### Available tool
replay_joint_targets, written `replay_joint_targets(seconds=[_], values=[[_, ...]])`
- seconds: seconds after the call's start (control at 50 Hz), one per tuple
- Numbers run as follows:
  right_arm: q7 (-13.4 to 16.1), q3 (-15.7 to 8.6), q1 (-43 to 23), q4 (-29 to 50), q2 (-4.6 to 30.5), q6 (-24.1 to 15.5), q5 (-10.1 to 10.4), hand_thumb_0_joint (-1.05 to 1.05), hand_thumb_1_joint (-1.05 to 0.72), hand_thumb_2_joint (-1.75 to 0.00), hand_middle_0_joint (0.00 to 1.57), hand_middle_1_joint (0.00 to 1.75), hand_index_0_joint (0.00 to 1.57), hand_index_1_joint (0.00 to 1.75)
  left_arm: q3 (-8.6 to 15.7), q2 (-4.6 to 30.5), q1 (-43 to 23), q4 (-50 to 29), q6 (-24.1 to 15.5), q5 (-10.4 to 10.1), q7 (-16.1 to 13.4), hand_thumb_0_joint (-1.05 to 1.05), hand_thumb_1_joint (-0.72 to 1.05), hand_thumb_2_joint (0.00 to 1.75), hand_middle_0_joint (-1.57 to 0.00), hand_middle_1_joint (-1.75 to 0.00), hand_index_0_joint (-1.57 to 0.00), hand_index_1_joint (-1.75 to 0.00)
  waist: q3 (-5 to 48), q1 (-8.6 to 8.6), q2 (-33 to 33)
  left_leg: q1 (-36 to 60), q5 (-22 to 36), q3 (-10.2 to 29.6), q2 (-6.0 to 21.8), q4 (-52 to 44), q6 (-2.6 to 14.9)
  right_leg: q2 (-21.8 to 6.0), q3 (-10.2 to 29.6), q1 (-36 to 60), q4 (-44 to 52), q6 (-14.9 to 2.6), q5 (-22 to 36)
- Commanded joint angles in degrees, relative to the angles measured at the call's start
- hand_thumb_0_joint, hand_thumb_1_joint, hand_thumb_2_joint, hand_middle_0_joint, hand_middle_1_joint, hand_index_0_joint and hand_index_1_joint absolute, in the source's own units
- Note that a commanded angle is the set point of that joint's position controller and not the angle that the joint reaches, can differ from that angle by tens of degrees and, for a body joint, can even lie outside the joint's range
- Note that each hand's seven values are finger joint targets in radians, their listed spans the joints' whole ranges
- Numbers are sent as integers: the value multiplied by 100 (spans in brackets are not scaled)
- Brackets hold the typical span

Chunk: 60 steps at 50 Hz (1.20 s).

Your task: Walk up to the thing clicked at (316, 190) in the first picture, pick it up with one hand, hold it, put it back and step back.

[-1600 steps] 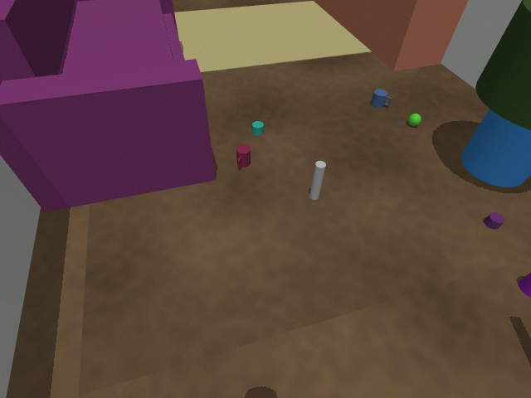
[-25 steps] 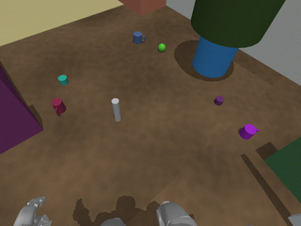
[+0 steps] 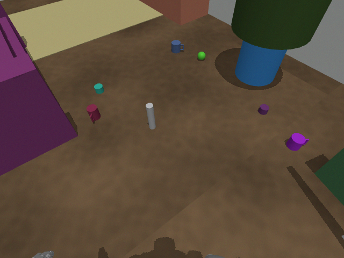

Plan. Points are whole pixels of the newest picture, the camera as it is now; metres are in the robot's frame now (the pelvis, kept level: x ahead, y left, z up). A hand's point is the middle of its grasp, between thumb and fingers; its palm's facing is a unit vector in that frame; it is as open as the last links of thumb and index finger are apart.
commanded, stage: step back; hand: left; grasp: from the side
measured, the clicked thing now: (151, 116) +1.05 +0.18 -0.64
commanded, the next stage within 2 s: stand in 0.90 s
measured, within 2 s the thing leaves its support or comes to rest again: neither
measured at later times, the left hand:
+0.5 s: hand out of the picture +0.06 +0.27 -0.14, palm faces +0.01 -0.94 -0.34, open 7.4 cm
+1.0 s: hand out of the picture +0.14 +0.26 -0.13, palm faces -0.04 -0.93 -0.35, open 7.4 cm
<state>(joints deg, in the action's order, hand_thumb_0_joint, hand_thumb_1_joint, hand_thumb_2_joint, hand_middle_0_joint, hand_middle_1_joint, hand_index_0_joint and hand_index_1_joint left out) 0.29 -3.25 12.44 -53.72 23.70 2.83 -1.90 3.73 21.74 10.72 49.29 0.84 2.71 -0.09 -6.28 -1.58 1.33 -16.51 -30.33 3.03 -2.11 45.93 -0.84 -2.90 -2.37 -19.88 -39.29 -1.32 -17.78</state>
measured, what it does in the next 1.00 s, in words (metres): steps on the spot: left foot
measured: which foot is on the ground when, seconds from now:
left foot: up 0.00-0.00, down 0.02-1.00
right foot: down 0.00-1.00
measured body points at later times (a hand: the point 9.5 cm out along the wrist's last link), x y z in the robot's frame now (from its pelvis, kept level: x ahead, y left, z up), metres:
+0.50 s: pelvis -0.01 +0.01 +0.01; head +0.00 +0.01 +0.46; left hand +0.06 +0.32 -0.12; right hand +0.08 -0.30 -0.12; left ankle -0.01 +0.13 -0.72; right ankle +0.02 -0.12 -0.72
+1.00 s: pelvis +0.02 +0.01 +0.02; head +0.03 +0.01 +0.47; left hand +0.14 +0.31 -0.10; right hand +0.11 -0.29 -0.11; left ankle -0.01 +0.13 -0.72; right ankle +0.02 -0.12 -0.72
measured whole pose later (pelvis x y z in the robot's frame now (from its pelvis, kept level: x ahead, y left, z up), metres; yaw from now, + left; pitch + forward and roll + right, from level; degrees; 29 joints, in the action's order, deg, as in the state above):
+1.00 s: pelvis +0.02 +0.01 +0.02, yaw -2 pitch -3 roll +0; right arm 0.0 -1.6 3.7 -62.8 19.4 -0.8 -0.5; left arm 0.3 20.4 3.0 61.6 -1.0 -0.2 -0.2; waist -4.2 0.3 0.0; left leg -5.1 -15.7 -1.5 0.1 23.6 0.2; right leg -0.7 1.4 -8.9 -25.1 0.8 -13.5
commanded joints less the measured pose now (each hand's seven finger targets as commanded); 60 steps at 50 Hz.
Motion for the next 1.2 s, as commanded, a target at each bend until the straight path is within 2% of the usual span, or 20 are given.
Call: replay_joint_targets(seconds=[0.0, 0.02, 0.04, 0.06, 0.1, 0.16, 0.22, 0.24, 0.26, 0.28, 0.34, 0.4, 0.44, 0.46, 0.48, 0.54, 0.6, 0.86, 0.96, 1.18], values=[[-7, -370, 343, 67, 933, -347, -29, 0, -90, -90, 20, 30, 20, 30, 266, 1300, -45, -269, -62, -36, -43, 0, 90, 90, -20, -30, -20, -30, 657, 189, -420, 1481, 833, 37, 131, -2571, 324, -652, 1107, -426, 825, -429, -1314], [16, -425, 344, 90, 1203, -395, -124, 0, -90, -90, 20, 30, 20, 30, 160, 914, 99, -274, -58, -105, -20, 0, 90, 90, -20, -30, -20, -30, 689, 190, 713, 1882, -554, 1996, 1233, -3195, 668, -91, 601, -1464, -370, -53, -1381], [-2, -453, -87, 258, 1764, -410, -103, 0, -90, -90, 20, 30, 20, 30, 258, 1171, -502, -250, -85, -144, -57, 0, 90, 90, -20, -30, -20, -30, 212, 391, 898, 217, -2008, 3189, 2258, -3580, 1389, 93, 431, -1302, -878, 121, -1508], [-15, -443, -384, 313, 1638, -449, -69, 0, -90, -90, 20, 30, 20, 30, 340, 1465, -761, -210, -120, -106, -47, 0, 90, 90, -20, -30, -20, -30, -245, 343, 351, -576, -1816, 2921, 2211, -3620, 1463, -4, 824, -781, -1230, 68, -1276], [13, -244, -743, 316, 1130, -546, -89, 0, -90, -90, 20, 30, 20, 30, 260, 1150, -257, 2, -169, -207, 54, 0, 90, 90, -20, -30, -20, -30, -25, 4, 318, 136, 108, 1512, 1422, -3080, 1051, 68, 715, -583, -984, 48, -640], [-27, -277, -631, 231, 1150, -508, -63, 0, -90, -90, 20, 30, 20, 30, 250, 1128, -111, 210, -251, -171, 84, 0, 90, 90, -20, -30, -20, -30, 250, 108, 873, -51, 504, 970, 1296, -2773, 952, 154, 229, 412, 121, 91, -658], [-23, -189, -549, 234, 886, -364, 10, 0, -90, -90, 20, 30, 20, 30, 287, 1063, 174, 444, -342, -129, 0, 0, 90, 90, -20, -30, -20, -30, 345, -99, 366, -459, 1070, 451, 963, -1708, 600, 349, 314, 1665, 1671, -1, 169], [-29, -128, -571, 291, 665, -362, 58, 0, -90, -90, 20, 30, 20, 30, 336, 1360, 199, 473, -391, -83, -49, 0, 90, 90, -20, -30, -20, -30, 384, -117, -319, -1150, 856, 217, 502, -1063, 312, -332, 1618, 1859, 1836, -278, -69], [9, -142, -549, 285, 657, -333, 57, 0, -90, -90, 20, 30, 20, 30, 379, 1776, 274, 492, -402, -77, -43, 0, 90, 90, -20, -30, -20, -30, 347, -112, -928, -967, -165, -35, 100, -325, 205, -1293, 2931, 1100, 2441, -826, -1475], [15, -206, -355, 134, 812, -330, 34, 0, -90, -90, 20, 30, 20, 30, 377, 1816, -73, 362, -414, -61, -29, 0, 90, 90, -20, -30, -20, -30, 190, 37, -802, -540, -303, 60, 237, -2, 142, -1711, 3280, 467, 2490, -1199, -1750], [-24, -209, -240, -8, 788, -401, 45, 0, -90, -90, 20, 30, 20, 30, 303, 1528, -338, 298, -449, -81, -56, 0, 90, 90, -20, -30, -20, -30, 262, 136, -719, -422, 133, 66, 408, -409, 198, -1358, 2434, 478, 2167, -953, -698], [-24, -239, 100, -233, 684, -471, -3, 0, -90, -90, 20, 30, 20, 30, 163, 1293, -647, 294, -360, -124, -8, 0, 90, 90, -20, -30, -20, -30, 568, 372, -796, 890, 1198, -62, 314, -1998, 239, -720, 1321, -119, 1572, -449, 54], [8, -294, -308, -157, 1043, -525, -76, 0, -90, -90, 20, 30, 20, 30, 7, 849, -552, 335, -308, -219, 31, 0, 90, 90, -20, -30, -20, -30, 478, 237, 209, 810, 339, 1519, 1340, -2978, 608, 19, 692, -541, 724, -43, -235], [-8, -289, -631, -114, 1193, -534, -13, 0, -90, -90, 20, 30, 20, 30, 59, 1003, -546, 438, -290, -244, 16, 0, 90, 90, -20, -30, -20, -30, 271, 98, 332, 200, -126, 1673, 1727, -3162, 895, 212, 346, -55, 492, 4, -528], [-27, -270, -800, -96, 1166, -531, -7, 0, -90, -90, 20, 30, 20, 30, 87, 1059, -489, 531, -317, -213, 9, 0, 90, 90, -20, -30, -20, -30, 181, 35, 263, -132, 335, 1485, 1739, -3008, 951, 151, 374, 450, 505, 9, -480], [-10, -173, -896, -176, 925, -545, 9, 0, -90, -90, 20, 30, 20, 30, 74, 1052, -376, 675, -419, -235, -8, 0, 90, 90, -20, -30, -20, -30, 543, -15, 458, 326, 2666, 446, 1080, -2367, 465, -36, 633, 1050, 1228, -92, 1243], [38, -160, -708, -268, 797, -514, 97, 0, -90, -90, 20, 30, 20, 30, 98, 1215, -388, 756, -444, -250, -57, 0, 90, 90, -20, -30, -20, -30, 957, 94, 177, 687, 3542, 8, 791, -1873, 263, -298, 845, 1358, 1112, -199, 2594], [38, -165, -1020, -470, 770, -438, 69, 0, -90, -90, 20, 30, 20, 30, 7, 1134, -882, 778, -356, -223, -103, 0, 90, 90, -20, -30, -20, -30, 947, 135, -133, 857, 3134, -16, 884, -2253, 304, -326, 889, 1321, 1264, -173, 2327], [30, -59, -1087, -604, 790, -497, 188, 0, -90, -90, 20, 30, 20, 30, -124, 991, -928, 1003, -296, -270, -92, 0, 90, 90, -20, -30, -20, -30, 1020, 176, -174, 1335, 4136, 137, 1007, -2693, 232, -388, 777, 1649, 1672, -40, 2965], [1, -6, -1167, -769, 770, -478, 157, 0, -90, -90, 20, 30, 20, 30, -149, 1020, -1010, 1180, -311, -222, -53, 0, 90, 90, -20, -30, -20, -30, 868, 193, -40, 1347, 2799, 88, 973, -3164, 144, -415, 867, 1513, 2267, 14, 1856]])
